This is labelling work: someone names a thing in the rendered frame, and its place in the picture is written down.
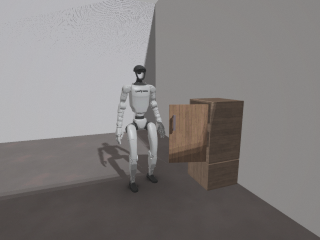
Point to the cupboard door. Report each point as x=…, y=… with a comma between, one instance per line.
x=188, y=142

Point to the right robot hand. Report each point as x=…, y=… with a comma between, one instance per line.
x=118, y=132

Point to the robot right upper arm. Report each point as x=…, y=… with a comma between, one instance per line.
x=124, y=93

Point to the robot right forearm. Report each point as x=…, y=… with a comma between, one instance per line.
x=120, y=116

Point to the handle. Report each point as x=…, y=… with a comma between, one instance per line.
x=174, y=122

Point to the robot left forearm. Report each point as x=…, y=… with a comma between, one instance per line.
x=157, y=115

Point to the left robot hand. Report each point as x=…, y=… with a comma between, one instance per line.
x=161, y=130

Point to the left robot foot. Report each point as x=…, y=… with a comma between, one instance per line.
x=151, y=178

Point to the right robot shin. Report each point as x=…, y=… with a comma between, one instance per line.
x=132, y=169

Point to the robot left upper arm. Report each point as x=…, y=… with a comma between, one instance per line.
x=152, y=96

